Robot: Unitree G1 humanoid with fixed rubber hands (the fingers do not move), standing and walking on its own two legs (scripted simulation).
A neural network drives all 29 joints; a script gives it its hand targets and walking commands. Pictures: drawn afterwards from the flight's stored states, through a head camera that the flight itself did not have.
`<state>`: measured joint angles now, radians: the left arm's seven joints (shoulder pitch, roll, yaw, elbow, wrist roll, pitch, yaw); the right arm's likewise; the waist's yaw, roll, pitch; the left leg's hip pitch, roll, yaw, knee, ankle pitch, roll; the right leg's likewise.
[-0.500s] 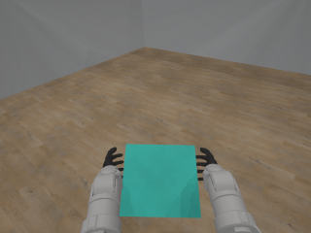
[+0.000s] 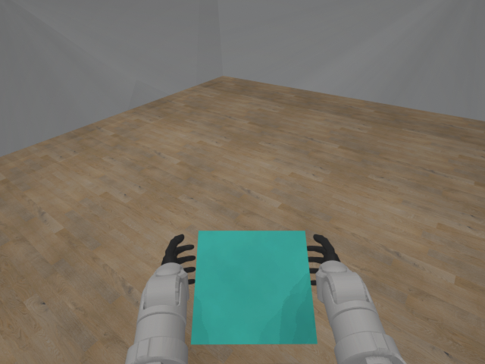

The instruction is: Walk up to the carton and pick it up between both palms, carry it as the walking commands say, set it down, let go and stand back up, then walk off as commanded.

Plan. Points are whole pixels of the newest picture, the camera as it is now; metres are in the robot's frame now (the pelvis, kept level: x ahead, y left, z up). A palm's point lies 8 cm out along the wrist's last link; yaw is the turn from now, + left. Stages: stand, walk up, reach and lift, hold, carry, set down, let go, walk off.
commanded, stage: set down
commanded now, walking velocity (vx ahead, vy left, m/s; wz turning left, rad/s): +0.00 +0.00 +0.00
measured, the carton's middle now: (250, 290) +0.33 +0.05 -0.06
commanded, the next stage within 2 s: none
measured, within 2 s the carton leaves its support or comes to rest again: neither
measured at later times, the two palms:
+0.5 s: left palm (172, 291) +0.29 +0.20 -0.02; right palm (319, 286) +0.32 -0.09 -0.03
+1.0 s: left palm (182, 312) +0.30 +0.20 -0.12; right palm (307, 305) +0.35 -0.08 -0.13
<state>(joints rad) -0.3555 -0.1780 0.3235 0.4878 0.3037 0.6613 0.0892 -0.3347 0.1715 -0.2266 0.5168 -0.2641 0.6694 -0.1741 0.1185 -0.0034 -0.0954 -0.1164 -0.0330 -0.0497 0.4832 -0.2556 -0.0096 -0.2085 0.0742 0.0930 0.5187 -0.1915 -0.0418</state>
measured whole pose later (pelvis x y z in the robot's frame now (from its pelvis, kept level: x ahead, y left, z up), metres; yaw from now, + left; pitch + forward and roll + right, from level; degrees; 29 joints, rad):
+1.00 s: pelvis -0.02 +0.02 -0.07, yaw +1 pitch +24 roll +1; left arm -0.44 -0.21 0.39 0.55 0.21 0.22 0.18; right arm -0.50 0.12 -0.28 0.66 -0.23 0.23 -0.15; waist 0.10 0.00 -0.14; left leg -1.02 -0.08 -0.05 1.01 -0.40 0.01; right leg -1.08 0.08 0.09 0.98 -0.31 0.00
